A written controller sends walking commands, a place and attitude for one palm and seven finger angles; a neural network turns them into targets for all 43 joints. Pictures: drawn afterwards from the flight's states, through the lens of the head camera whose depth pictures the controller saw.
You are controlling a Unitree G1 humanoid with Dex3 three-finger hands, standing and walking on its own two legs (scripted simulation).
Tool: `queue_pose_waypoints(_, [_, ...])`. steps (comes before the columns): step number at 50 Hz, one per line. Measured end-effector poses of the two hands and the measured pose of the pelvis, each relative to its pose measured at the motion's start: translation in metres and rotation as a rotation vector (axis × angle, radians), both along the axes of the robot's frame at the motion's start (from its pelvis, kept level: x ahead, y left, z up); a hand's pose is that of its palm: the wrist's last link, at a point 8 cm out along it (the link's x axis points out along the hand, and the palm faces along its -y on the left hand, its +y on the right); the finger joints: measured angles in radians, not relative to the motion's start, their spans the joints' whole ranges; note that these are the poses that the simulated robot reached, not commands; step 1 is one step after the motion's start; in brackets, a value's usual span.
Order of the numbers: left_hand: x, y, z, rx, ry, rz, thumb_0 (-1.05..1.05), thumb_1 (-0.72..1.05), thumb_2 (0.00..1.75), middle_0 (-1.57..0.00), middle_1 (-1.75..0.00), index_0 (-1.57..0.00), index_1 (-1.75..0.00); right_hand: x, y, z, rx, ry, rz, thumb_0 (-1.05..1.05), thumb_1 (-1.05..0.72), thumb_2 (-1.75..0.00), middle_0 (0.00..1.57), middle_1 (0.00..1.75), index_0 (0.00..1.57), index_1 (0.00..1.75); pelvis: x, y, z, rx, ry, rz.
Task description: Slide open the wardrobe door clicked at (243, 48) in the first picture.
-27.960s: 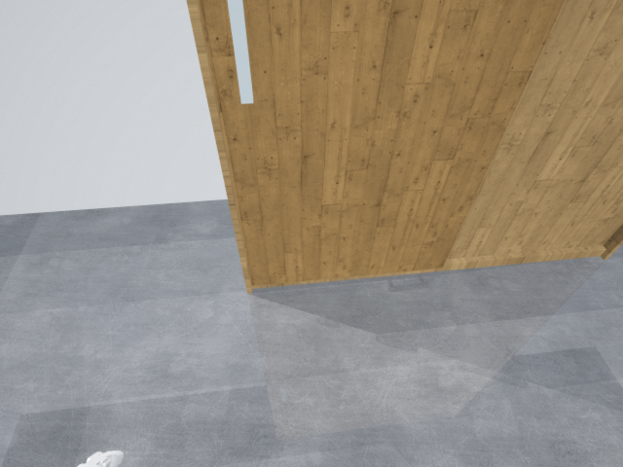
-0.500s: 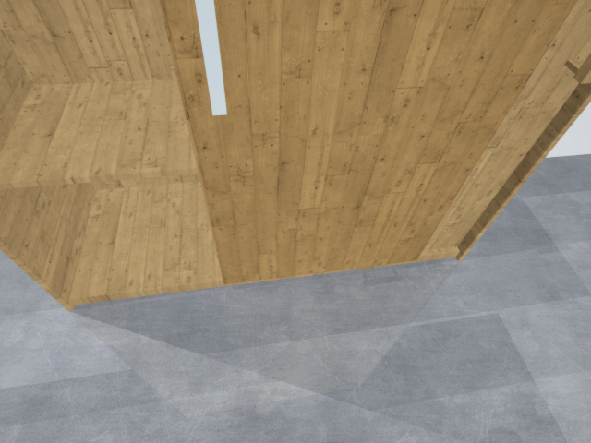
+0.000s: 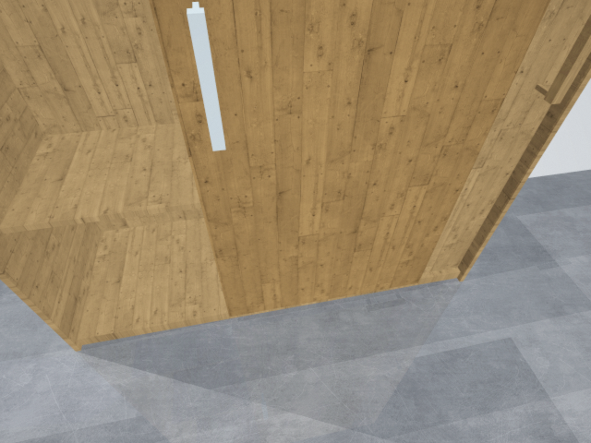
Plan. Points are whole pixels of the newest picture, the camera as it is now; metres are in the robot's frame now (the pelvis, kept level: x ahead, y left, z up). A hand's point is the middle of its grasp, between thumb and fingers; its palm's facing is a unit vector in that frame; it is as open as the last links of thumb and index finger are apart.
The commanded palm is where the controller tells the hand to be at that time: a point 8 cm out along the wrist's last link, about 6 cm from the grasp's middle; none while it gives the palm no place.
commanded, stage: let the arm hang, fingers relaxed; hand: left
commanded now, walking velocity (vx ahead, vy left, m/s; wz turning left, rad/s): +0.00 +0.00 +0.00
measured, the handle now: (208, 82) +0.66 +0.19 +0.18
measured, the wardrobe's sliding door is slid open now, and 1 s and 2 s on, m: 0.53 0.53 0.53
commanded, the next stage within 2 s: look to check the result in 0.12 s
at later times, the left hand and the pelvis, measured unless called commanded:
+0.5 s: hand out of the picture +0.05 +0.24 -0.16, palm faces -0.02 -0.95 -0.30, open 7.4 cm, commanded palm none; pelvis +0.01 +0.01 +0.00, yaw +0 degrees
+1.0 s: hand out of the picture +0.11 +0.25 -0.16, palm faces -0.04 -0.95 -0.32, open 7.4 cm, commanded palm none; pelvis +0.03 +0.01 +0.00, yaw +0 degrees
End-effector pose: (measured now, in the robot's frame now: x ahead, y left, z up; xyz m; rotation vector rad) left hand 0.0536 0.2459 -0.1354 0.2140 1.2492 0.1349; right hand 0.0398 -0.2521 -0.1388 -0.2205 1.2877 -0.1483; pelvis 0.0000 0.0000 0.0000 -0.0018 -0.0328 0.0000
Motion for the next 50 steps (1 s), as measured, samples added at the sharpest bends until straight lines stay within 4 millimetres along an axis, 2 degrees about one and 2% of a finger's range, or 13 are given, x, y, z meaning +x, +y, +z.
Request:
queue_pose_waypoints(7, [-0.005, -0.001, -0.005, -0.016, 0.036, 0.0, 0.01, 0.91, 0.9, -0.2, -0.3, -0.2, -0.3, -0.014, -0.004, 0.003, -0.021, 0.047, -0.015, 0.0, -0.91, -0.9, 0.2, 0.3, 0.2, 0.29, 0.002, 0.001, 0.001, -0.001, 0.005, -0.001])
queue_pose_waypoints(15, [-0.016, 0.014, -0.003, 0.016, 0.083, 0.013, 0.01, 0.91, 0.9, -0.2, -0.3, -0.2, -0.3, -0.016, -0.006, 0.003, -0.026, 0.073, -0.017, 0.0, -0.91, -0.9, 0.2, 0.3, 0.2, 0.29, 0.005, 0.003, 0.001, -0.003, 0.008, -0.002])
queue_pose_waypoints(23, [-0.011, 0.033, 0.005, 0.059, 0.084, 0.013, 0.01, 0.91, 0.9, -0.2, -0.3, -0.2, -0.3, 0.005, -0.01, 0.005, -0.035, 0.041, -0.001, 0.0, -0.91, -0.9, 0.2, 0.3, 0.2, 0.29, 0.009, 0.005, 0.002, -0.003, 0.012, -0.002])
queue_pose_waypoints(37, [0.028, 0.046, 0.014, 0.086, -0.003, -0.013, 0.01, 0.91, 0.9, -0.2, -0.3, -0.2, -0.3, 0.054, -0.026, 0.019, -0.079, -0.064, 0.036, 0.0, -0.91, -0.9, 0.2, 0.3, 0.2, 0.29, 0.017, 0.007, 0.003, 0.0, 0.014, -0.002])
queue_pose_waypoints(43, [0.04, 0.046, 0.015, 0.085, -0.02, -0.025, 0.01, 0.91, 0.9, -0.2, -0.3, -0.2, -0.3, 0.063, -0.031, 0.023, -0.093, -0.077, 0.041, 0.0, -0.91, -0.9, 0.2, 0.3, 0.2, 0.29, 0.021, 0.007, 0.004, 0.001, 0.018, -0.002])
queue_pose_waypoints(50, [0.047, 0.046, 0.014, 0.084, -0.016, -0.028, 0.01, 0.91, 0.9, -0.2, -0.3, -0.2, -0.3, 0.063, -0.034, 0.024, -0.1, -0.062, 0.038, 0.0, -0.91, -0.9, 0.2, 0.3, 0.2, 0.29, 0.027, 0.006, 0.004, 0.002, 0.021, -0.003])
